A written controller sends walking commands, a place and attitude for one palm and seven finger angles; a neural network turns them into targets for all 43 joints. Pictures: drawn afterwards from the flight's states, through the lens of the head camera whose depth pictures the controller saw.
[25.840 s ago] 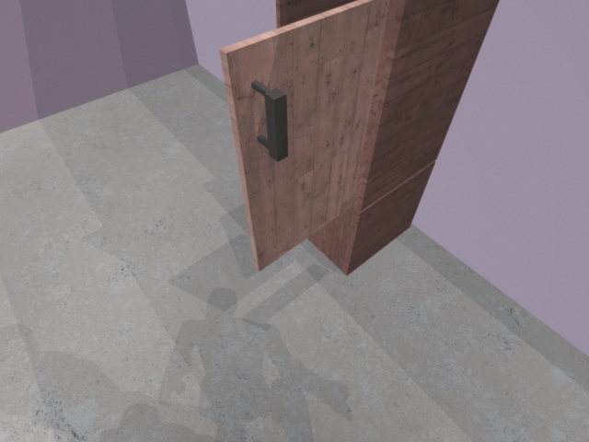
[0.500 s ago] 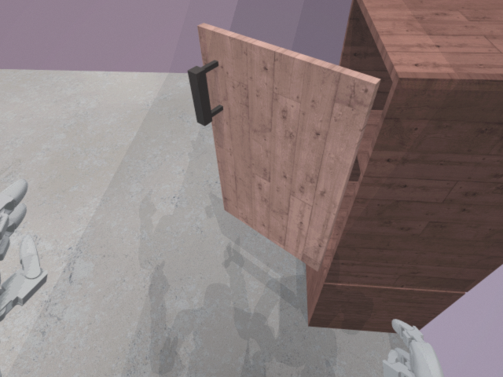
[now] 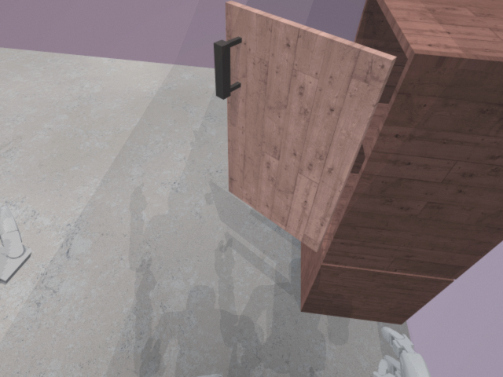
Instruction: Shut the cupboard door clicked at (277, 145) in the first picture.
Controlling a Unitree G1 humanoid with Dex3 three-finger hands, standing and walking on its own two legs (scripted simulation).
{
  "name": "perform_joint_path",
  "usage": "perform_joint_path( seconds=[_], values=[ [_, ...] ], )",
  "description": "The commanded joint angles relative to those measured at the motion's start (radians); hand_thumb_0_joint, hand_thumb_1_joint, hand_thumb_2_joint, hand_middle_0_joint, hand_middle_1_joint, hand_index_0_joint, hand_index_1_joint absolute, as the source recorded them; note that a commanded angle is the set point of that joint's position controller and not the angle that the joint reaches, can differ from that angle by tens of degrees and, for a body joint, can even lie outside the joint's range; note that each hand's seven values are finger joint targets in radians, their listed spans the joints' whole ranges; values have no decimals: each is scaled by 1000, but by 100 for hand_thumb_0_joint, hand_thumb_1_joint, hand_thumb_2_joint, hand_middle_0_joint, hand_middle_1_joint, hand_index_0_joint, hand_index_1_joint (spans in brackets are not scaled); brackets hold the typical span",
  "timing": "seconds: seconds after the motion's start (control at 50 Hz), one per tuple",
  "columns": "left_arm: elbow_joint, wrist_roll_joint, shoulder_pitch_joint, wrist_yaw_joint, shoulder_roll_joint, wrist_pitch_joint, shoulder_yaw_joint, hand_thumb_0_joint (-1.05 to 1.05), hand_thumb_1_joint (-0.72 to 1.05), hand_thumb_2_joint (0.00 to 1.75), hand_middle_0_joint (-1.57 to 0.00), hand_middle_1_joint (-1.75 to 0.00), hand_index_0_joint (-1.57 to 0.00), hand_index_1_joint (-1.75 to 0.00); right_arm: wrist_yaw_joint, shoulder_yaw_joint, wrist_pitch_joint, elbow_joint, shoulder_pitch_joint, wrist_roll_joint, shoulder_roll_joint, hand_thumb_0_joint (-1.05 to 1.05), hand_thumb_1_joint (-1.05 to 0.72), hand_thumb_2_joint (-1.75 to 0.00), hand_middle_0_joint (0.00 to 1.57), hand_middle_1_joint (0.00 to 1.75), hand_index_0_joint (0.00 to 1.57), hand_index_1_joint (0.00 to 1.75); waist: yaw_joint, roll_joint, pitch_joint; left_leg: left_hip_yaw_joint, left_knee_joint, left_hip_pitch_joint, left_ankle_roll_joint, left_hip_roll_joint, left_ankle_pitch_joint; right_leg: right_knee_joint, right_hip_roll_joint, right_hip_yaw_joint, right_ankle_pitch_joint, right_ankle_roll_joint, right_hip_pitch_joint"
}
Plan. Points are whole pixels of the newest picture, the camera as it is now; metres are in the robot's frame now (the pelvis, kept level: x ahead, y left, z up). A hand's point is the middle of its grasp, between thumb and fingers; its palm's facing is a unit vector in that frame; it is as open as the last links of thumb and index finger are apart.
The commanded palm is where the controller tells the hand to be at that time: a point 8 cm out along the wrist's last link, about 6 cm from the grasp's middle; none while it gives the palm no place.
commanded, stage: step back with the hand held close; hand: left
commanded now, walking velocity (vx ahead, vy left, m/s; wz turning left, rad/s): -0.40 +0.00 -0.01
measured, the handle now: (229, 67) +0.71 +0.11 +0.15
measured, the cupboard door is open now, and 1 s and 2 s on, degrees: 56 56 56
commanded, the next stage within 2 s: stop stepping back and stand still in 0.56 s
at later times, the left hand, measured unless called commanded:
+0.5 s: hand (18, 291) +0.16 +0.25 +0.18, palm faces +0.37 -0.82 -0.44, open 7.4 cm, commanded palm +0.09 +0.29 +0.20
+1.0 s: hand out of the picture +0.04 +0.28 +0.18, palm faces +0.41 -0.84 -0.35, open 7.4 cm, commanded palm -0.03 +0.32 +0.20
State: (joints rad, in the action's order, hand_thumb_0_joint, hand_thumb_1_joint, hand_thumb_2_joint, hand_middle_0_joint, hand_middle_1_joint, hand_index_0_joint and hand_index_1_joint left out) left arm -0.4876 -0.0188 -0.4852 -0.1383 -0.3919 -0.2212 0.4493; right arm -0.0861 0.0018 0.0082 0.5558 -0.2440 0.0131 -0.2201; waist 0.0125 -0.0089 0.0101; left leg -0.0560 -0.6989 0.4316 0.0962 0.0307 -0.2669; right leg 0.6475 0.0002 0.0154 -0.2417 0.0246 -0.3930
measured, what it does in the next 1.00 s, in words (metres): walks backwards: right foot, then left foot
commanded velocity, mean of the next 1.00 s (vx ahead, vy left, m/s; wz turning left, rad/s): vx -0.19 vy -0.03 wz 0.00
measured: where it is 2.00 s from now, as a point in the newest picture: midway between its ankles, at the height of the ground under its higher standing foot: outside the picture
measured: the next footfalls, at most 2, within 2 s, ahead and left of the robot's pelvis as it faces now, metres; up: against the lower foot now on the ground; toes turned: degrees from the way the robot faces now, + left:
right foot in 0.38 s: -0.13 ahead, -0.14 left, +0.00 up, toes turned -1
left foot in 0.82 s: -0.04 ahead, +0.10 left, +0.01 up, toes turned -3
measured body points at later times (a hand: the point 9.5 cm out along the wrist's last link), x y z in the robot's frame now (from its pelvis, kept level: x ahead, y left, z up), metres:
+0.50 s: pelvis -0.07 -0.01 +0.01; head -0.01 +0.03 +0.46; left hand +0.13 +0.29 +0.21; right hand +0.13 -0.24 -0.06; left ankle +0.07 +0.06 -0.72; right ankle -0.17 -0.14 -0.72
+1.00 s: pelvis -0.17 +0.02 +0.03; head -0.19 +0.07 +0.47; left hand +0.01 +0.33 +0.20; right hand -0.06 -0.22 -0.05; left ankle -0.08 +0.11 -0.71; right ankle -0.21 -0.10 -0.70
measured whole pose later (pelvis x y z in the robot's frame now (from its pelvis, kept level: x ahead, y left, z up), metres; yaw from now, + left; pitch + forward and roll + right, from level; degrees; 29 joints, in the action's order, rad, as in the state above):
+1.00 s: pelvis -0.17 +0.02 +0.03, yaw -1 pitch +0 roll -2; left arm -0.49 -0.04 -0.54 -0.16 -0.40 -0.17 0.41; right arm -0.10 0.02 0.11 0.65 -0.31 0.00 -0.16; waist -0.04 0.06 -0.06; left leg 0.03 -0.42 0.34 0.04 0.02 -0.14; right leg 0.52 0.06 -0.02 -0.36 0.01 -0.18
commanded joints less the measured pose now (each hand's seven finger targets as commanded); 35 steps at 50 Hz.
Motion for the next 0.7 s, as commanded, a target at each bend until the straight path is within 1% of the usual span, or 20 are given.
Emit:
perform_joint_path(
  seconds=[0.0,0.04,0.08,0.14,0.18,0.22,0.28,0.32,0.34,0.4,0.44,0.5,0.54,0.56,0.58,0.6,0.62,0.64,0.66,0.68],
  values=[
    [-208,0,83,-20,-196,-77,111,0,90,90,-20,-30,-20,-30,-1,-67,65,-149,98,-7,-150,0,-90,-90,20,30,20,30,-17,10,-33,209,216,283,-2,-125,-423,-130,-90,-257,-145,-73,190],
    [-227,-2,83,-27,-221,-85,123,0,90,90,-20,-30,-20,-30,8,-70,66,-128,87,-16,-146,0,-90,-90,20,30,20,30,-21,53,-45,193,134,159,-34,-95,-307,-227,-161,-321,-180,-115,64],
    [-245,-11,57,-35,-216,-94,107,0,90,90,-20,-30,-20,-30,15,-62,64,-122,91,-14,-127,0,-90,-90,20,30,20,30,-28,61,-84,185,125,57,-45,-85,-206,-244,-175,-293,-137,-119,13],
    [-245,-7,-12,-42,-243,-112,156,0,90,90,-20,-30,-20,-30,6,-66,70,-129,111,-11,-146,0,-90,-90,20,30,20,30,-23,-69,-114,256,293,151,-11,-156,-277,-121,-62,-162,-95,-61,148],
    [-250,1,-11,-34,-223,-126,170,0,90,90,-20,-30,-20,-30,-2,-70,85,-139,130,-9,-163,0,-90,-90,20,30,20,30,-13,-221,-120,382,503,401,44,-287,-495,133,56,-60,-3,-14,397],
    [-227,-1,-9,-23,-228,-124,184,0,90,90,-20,-30,-20,-30,-5,-79,96,-128,120,-15,-156,0,-90,-90,20,30,20,30,-11,-204,-121,411,519,423,67,-340,-471,219,82,-58,-32,-6,429],
    [-199,-15,-41,-6,-204,-130,153,0,90,90,-20,-30,-20,-30,3,-74,113,-108,119,-21,-146,0,-90,-90,20,30,20,30,-8,-152,-69,385,484,284,54,-315,-333,96,85,-65,-126,-13,317],
    [-219,-32,-40,5,-188,-137,118,0,90,90,-20,-30,-20,-30,12,-65,129,-73,107,-27,-136,0,-90,-90,20,30,20,30,-7,-150,-84,359,458,83,31,-286,-155,-79,78,-48,-132,-13,221],
    [-239,-29,-28,4,-199,-145,121,0,90,90,-20,-30,-20,-30,15,-70,139,-55,103,-30,-140,0,-90,-90,20,30,20,30,-9,-167,-117,335,418,-33,21,-270,21,-159,70,-50,-53,-7,196],
    [-303,-33,27,7,-219,-154,102,0,90,90,-20,-30,-20,-30,18,-73,153,-23,105,-22,-138,0,-90,-90,20,30,20,30,11,-177,-326,234,266,-451,-1,-242,676,-227,63,-43,82,20,107],
    [-338,-33,8,7,-242,-139,115,0,90,90,-20,-30,-20,-30,31,-82,149,-25,102,-20,-128,0,-90,-90,20,30,20,30,9,-194,-456,193,226,-612,-14,-239,840,-208,63,-42,89,34,101],
    [-371,-59,-58,13,-262,-114,156,0,90,90,-20,-30,-20,-30,44,-79,120,-80,136,-6,-112,0,-90,-90,20,30,20,30,1,-173,-460,159,251,-533,-12,-245,679,-188,63,-32,47,50,126],
    [-331,-74,-182,18,-319,-96,239,0,90,90,-20,-30,-20,-30,41,-71,93,-119,164,-3,-106,0,-90,-90,20,30,20,30,12,-84,-394,147,284,-331,-35,-210,358,-236,42,-24,107,40,195],
    [-309,-88,-201,25,-294,-88,218,0,90,90,-20,-30,-20,-30,36,-60,74,-141,184,7,-85,0,-90,-90,20,30,20,30,0,-14,-308,98,265,-243,-60,-167,158,-277,-7,-47,102,21,158],
    [-283,-92,-195,24,-308,-87,224,0,90,90,-20,-30,-20,-30,28,-56,62,-149,191,13,-80,0,-90,-90,20,30,20,30,-11,88,-226,47,156,-235,-93,-103,-13,-359,-100,-123,0,-10,13],
    [-260,-90,-181,15,-314,-86,216,0,90,90,-20,-30,-20,-30,18,-57,57,-139,185,12,-83,0,-90,-90,20,30,20,30,-18,147,-150,39,-40,-244,-123,-35,-72,-469,-225,-254,-156,-74,-173],
    [-236,-72,-150,2,-325,-75,220,0,90,90,-20,-30,-20,-30,12,-58,52,-120,191,-10,-85,0,-90,-90,20,30,20,30,-8,154,-73,81,-213,-151,-132,-19,-117,-490,-319,-353,-102,-146,-237],
    [-217,-66,-109,-6,-337,-65,231,0,90,90,-20,-30,-20,-30,5,-62,49,-91,172,-25,-93,0,-90,-90,20,30,20,30,-20,113,-55,122,-309,-113,-130,-26,-151,-455,-355,-360,74,-204,-246],
    [-179,-65,-88,-13,-271,-42,163,0,90,90,-20,-30,-20,-30,-2,-39,39,-87,152,-21,-63,0,-90,-90,20,30,20,30,-35,78,-19,163,-274,-42,-119,-64,-139,-387,-332,-298,174,-204,-156],
    [-136,-56,-26,-21,-244,-20,122,0,90,90,-20,-30,-20,-30,-9,-22,33,-90,145,-19,-72,0,-90,-90,20,30,20,30,-41,40,6,152,-181,-25,-113,-81,-114,-342,-273,-237,163,-165,-108]
  ],
)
